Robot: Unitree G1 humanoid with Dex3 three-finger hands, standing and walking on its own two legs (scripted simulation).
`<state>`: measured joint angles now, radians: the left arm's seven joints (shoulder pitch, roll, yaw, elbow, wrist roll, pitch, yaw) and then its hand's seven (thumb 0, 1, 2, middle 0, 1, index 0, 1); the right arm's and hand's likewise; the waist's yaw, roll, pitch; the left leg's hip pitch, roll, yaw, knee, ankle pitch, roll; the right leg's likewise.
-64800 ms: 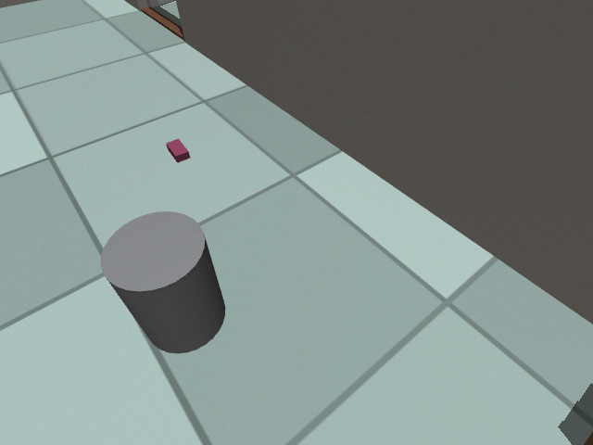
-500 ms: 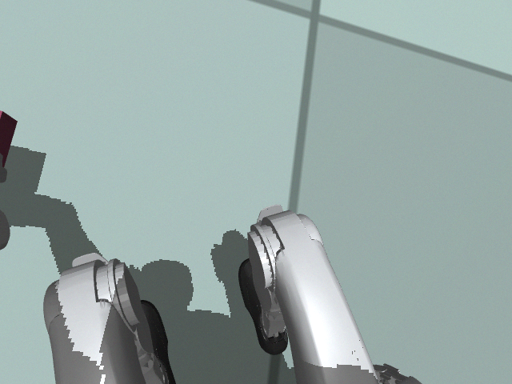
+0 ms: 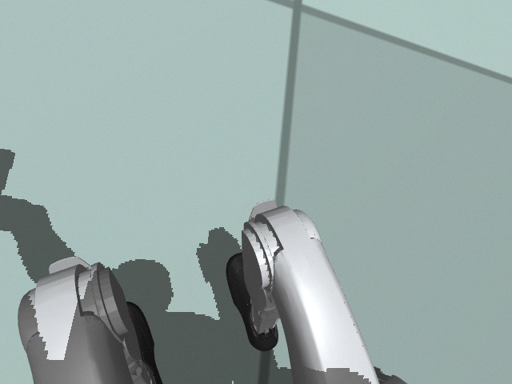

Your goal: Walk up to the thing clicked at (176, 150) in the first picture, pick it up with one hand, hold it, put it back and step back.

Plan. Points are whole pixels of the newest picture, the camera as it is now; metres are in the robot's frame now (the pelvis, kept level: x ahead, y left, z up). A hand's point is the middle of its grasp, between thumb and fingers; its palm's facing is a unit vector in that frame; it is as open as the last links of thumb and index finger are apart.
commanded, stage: lower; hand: left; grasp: from above
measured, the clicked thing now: out of the picture +0.48 +0.33 -0.21
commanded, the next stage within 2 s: rest in 0.04 s
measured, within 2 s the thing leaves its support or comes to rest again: rests again in 1.62 s
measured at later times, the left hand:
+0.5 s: hand out of the picture +0.46 +0.32 -0.21, palm faces -0.08 -0.44 -0.90, open 10.1 cm
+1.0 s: hand out of the picture +0.46 +0.32 -0.24, palm faces -0.05 -0.46 -0.89, open 10.1 cm
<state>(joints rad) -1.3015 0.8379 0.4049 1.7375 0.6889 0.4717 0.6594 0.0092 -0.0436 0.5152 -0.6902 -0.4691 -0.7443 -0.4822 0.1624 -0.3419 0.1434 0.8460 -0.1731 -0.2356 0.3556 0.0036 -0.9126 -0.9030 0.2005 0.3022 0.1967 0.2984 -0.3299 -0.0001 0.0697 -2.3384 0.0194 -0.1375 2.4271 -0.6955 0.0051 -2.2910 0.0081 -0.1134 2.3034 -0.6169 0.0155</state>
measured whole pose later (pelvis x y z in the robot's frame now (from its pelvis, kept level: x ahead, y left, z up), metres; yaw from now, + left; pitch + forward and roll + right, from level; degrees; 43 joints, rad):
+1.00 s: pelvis +0.00 +0.01 +0.00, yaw -4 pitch +30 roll -14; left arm -1.32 1.02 0.41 1.82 0.59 0.40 0.79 0.01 -0.02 0.50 -0.68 -0.45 -0.74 -0.46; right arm 0.12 -0.39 0.30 0.74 -0.20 -0.29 0.44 0.00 -0.93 -0.91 0.20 0.30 0.20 0.30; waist -0.42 -0.10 0.20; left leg -2.32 0.02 -0.22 2.48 -0.72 0.01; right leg -2.24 0.03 -0.19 2.29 -0.61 0.03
